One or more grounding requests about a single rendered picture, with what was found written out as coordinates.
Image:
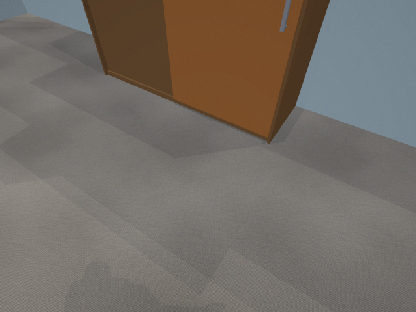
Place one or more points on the wardrobe door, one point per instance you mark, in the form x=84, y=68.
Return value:
x=228, y=57
x=132, y=34

